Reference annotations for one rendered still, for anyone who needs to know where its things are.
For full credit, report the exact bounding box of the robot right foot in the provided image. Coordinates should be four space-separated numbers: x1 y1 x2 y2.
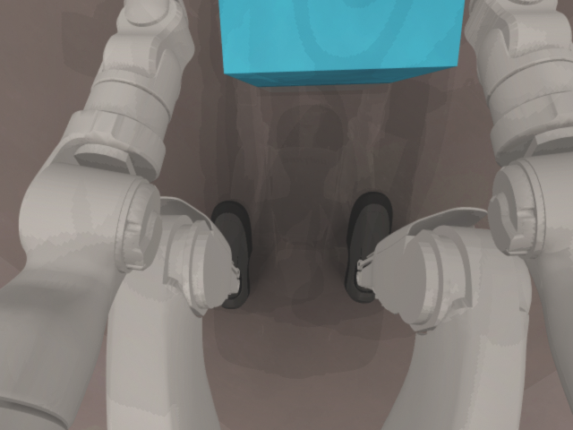
345 192 393 303

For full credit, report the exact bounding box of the robot left upper arm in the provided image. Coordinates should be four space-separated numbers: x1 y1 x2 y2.
0 162 163 430

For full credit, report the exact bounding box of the left robot forearm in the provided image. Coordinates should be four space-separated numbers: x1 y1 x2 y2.
19 0 194 251

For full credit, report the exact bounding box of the robot right upper arm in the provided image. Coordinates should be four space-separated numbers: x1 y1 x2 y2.
487 151 573 414

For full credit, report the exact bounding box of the right robot forearm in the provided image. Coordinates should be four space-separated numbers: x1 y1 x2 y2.
464 0 573 167

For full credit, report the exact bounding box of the carton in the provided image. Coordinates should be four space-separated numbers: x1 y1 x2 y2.
218 0 465 87

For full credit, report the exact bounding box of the robot left shin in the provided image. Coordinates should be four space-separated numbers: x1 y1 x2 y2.
160 196 240 307

